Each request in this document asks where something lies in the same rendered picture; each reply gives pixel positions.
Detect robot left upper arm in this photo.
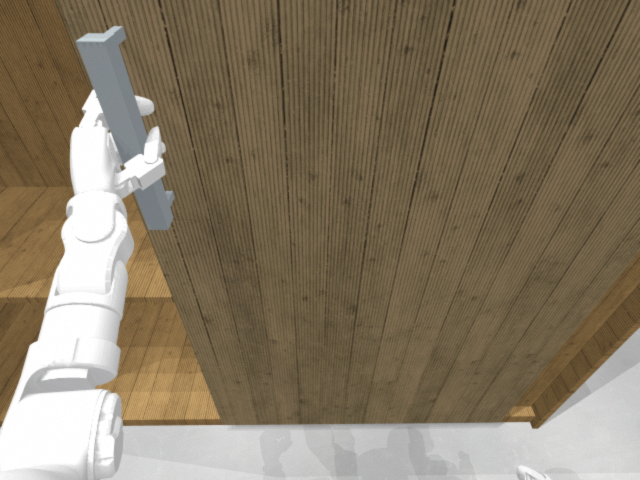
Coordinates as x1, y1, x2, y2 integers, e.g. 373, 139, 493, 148
0, 389, 124, 480

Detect robot left forearm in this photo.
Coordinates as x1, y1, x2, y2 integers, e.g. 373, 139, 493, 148
0, 191, 134, 457

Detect left robot hand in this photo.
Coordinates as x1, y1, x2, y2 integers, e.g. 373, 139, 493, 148
70, 90, 166, 200

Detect handle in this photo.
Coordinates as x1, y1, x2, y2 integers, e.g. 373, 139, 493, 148
76, 26, 175, 230

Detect wardrobe door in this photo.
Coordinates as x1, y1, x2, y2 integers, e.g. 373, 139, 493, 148
55, 0, 640, 425
514, 252, 640, 406

